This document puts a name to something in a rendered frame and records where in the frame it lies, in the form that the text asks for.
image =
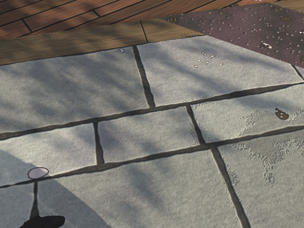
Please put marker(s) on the robot left hand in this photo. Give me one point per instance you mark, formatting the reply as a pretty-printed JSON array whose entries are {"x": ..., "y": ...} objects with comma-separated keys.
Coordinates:
[{"x": 44, "y": 222}]

